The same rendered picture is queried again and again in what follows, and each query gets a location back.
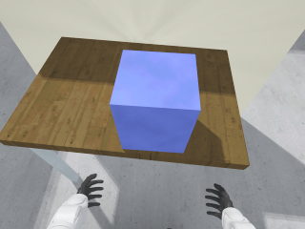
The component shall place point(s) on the carton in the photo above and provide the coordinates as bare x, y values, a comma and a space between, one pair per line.
155, 100

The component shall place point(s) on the robot right hand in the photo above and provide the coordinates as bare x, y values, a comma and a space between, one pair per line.
223, 200

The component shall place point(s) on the robot left hand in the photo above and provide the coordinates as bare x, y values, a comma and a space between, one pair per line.
86, 190

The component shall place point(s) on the table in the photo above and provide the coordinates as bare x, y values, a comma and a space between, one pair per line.
67, 108

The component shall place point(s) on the robot left forearm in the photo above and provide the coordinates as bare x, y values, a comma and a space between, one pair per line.
71, 214

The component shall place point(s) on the robot right forearm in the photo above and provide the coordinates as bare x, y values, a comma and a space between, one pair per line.
232, 219

